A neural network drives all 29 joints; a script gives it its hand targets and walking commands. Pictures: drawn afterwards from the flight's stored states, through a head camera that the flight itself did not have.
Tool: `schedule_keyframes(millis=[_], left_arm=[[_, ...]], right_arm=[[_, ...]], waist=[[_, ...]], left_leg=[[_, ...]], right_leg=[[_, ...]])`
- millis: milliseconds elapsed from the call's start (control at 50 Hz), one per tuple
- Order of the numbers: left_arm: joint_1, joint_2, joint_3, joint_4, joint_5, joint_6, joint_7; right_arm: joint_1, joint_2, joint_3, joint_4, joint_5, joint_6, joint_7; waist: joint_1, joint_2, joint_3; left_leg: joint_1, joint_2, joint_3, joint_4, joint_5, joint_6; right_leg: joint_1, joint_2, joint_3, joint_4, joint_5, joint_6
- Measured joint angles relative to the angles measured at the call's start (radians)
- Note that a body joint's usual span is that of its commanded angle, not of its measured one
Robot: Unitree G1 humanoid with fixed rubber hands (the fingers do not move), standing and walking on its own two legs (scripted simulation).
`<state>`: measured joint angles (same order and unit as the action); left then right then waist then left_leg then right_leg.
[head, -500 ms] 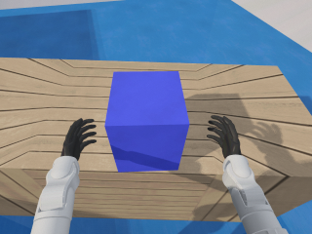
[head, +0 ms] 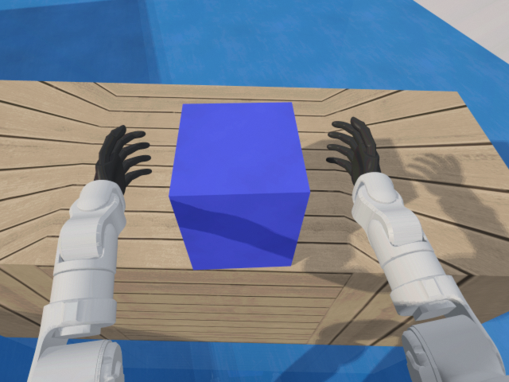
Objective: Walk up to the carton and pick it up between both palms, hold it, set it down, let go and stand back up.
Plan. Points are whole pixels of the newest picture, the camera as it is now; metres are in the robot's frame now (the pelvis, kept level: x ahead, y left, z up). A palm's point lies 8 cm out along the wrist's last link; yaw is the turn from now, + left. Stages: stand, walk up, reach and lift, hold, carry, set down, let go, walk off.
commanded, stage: reach and lift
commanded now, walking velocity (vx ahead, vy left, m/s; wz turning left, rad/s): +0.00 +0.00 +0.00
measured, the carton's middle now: (240, 190) +0.44 +0.05 +0.00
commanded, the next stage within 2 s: none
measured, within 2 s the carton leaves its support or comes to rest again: neither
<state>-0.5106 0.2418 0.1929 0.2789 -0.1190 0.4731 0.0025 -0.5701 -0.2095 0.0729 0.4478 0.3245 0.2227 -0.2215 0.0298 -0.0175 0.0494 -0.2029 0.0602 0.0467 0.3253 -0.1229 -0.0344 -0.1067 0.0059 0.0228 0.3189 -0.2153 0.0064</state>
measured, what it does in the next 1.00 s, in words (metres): stands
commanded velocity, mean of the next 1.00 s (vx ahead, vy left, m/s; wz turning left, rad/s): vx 0.00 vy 0.00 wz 0.00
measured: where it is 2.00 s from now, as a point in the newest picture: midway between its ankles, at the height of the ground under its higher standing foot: outside the picture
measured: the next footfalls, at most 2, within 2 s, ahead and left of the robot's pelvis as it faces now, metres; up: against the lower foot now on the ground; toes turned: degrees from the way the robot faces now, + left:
none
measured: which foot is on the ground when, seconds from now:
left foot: down 0.00-1.00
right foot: down 0.00-1.00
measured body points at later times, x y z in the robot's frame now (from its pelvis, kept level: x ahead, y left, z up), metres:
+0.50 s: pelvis +0.00 +0.00 +0.00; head +0.03 +0.01 +0.45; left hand +0.44 +0.24 +0.17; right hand +0.47 -0.15 +0.17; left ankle +0.03 +0.14 -0.75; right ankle -0.03 -0.12 -0.75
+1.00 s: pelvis +0.01 +0.00 +0.00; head +0.05 +0.02 +0.44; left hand +0.45 +0.23 +0.10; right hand +0.47 -0.13 +0.11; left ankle +0.03 +0.14 -0.75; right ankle -0.03 -0.12 -0.75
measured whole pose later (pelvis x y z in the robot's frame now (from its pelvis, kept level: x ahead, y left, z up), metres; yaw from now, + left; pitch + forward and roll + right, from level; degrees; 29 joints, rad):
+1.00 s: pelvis +0.01 +0.00 +0.00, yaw +1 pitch +10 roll -1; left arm -0.96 0.28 0.09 1.17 -0.13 0.01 0.02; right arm -0.99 -0.20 0.07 1.17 0.33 0.03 -0.16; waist 0.03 -0.02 -0.11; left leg -0.43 0.07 0.00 0.38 -0.13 -0.04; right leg -0.30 0.02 -0.01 0.31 -0.20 0.00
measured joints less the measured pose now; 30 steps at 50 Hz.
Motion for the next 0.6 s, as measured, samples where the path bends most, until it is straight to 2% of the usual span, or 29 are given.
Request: schedule_keyframes(millis=[200,600], left_arm=[[-0.125,0.036,-0.009,0.111,-0.011,0.003,0.01],[-0.471,0.108,-0.097,0.562,-0.063,-0.092,0.027]], right_arm=[[-0.131,-0.029,-0.007,0.117,0.032,0.026,0.005],[-0.466,-0.08,0.005,0.514,0.085,0.039,0.043]], waist=[[-0.003,-0.003,-0.03],[-0.008,-0.005,-0.104]], left_leg=[[-0.039,0.002,-0.012,0.016,-0.006,-0.001],[-0.102,0.005,-0.03,0.013,0.001,-0.005]], right_leg=[[-0.024,0.004,-0.009,-0.011,0.006,0.0],[-0.077,0.01,-0.02,-0.027,0.016,-0.004]])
